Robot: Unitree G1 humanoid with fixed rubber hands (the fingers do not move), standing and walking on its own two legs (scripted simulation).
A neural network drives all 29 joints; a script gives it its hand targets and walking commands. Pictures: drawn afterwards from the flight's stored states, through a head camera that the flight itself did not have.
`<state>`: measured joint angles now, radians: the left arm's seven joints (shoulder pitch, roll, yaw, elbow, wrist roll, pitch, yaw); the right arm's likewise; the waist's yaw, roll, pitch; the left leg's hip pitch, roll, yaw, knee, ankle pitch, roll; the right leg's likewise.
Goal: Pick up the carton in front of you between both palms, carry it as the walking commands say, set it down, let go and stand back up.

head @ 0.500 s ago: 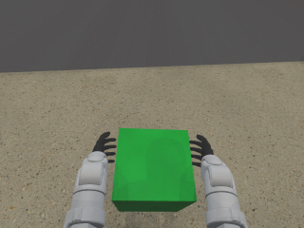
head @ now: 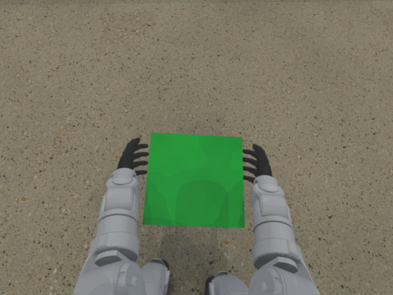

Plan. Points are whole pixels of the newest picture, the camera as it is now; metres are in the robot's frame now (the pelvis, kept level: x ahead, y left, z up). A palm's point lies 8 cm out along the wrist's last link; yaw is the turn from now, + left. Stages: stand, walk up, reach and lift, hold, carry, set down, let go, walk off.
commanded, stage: set down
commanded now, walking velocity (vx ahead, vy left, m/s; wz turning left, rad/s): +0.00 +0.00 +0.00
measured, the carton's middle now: (192, 186) +0.36 +0.02 -0.16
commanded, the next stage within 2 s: none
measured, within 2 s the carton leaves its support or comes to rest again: neither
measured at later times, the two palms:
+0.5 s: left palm (133, 179) +0.39 +0.19 -0.21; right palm (233, 189) +0.38 -0.10 -0.20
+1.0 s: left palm (136, 187) +0.42 +0.21 -0.37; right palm (218, 193) +0.41 -0.08 -0.36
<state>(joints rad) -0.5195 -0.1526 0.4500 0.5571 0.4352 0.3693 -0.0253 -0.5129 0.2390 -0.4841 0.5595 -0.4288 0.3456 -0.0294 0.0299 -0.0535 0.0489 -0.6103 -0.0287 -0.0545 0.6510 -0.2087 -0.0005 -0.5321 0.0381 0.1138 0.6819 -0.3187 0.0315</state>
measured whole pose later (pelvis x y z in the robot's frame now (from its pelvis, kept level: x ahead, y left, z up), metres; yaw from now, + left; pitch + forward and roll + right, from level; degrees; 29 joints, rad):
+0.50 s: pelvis -0.04 +0.00 -0.14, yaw -2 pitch +39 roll -3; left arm -0.81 -0.01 0.44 0.64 0.30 0.27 -0.02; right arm -0.72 0.24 -0.47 0.52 -0.24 0.24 -0.17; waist 0.05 -0.06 -0.18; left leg -1.63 -0.04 -0.11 1.29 -0.34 -0.03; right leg -1.54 0.12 0.09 1.32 -0.47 0.05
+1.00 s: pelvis -0.06 +0.01 -0.26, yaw -5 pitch +46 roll -6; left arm -1.06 0.13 0.34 0.79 0.19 0.26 0.07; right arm -0.98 0.12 -0.44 0.67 -0.13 0.20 -0.24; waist 0.06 -0.08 -0.11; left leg -2.10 -0.09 -0.13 1.74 -0.43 -0.04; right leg -1.99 0.17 0.07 1.76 -0.59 0.10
